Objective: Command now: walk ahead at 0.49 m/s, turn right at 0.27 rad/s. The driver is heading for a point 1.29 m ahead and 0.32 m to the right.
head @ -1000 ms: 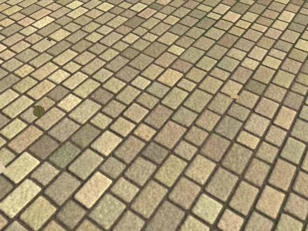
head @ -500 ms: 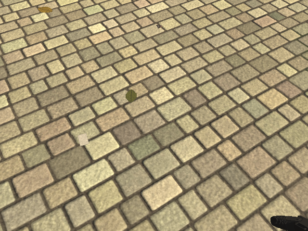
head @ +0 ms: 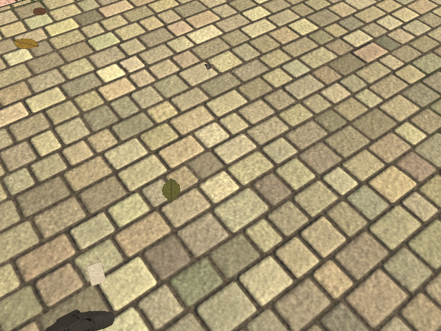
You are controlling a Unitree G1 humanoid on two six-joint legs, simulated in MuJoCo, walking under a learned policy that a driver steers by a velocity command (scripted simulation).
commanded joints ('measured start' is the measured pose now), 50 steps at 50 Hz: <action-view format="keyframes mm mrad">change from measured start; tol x32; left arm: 1 -56 117 38 -88 3 -17 -10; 5 392 252 100 -10 -15 2 22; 27 432 26 31 -67 -18 39 71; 50 29 110 66 -171 7 49 16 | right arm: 1 21 -176 -47 -30 -5 10 -16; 20 -353 -63 11 -210 -4 -57 13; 50 -26 -206 -65 67 37 -4 6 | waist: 1 31 134 -23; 5 165 -177 -464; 14 50 -3 -1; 25 26 -62 -98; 27 35 402 -338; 50 93 124 -7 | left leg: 1 53 302 -27 141 1045 66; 3 -105 252 33 512 1161 12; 5 -756 -18 -46 1151 -155 -113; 6 -870 53 -127 1192 -104 -92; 19 -525 84 -16 350 472 -167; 25 -259 125 -64 211 306 -58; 28 197 513 -789 59 -236 162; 34 -189 329 -198 -39 245 89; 50 -24 365 127 143 982 58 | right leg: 1 64 63 -47 5 -141 -60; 3 481 61 -6 -16 -80 -134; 5 1104 -336 829 -139 -244 -406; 14 312 -96 307 -325 29 -260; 23 424 -101 425 -139 -208 -130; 29 -191 16 183 795 -521 36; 50 216 39 -49 23 -241 -67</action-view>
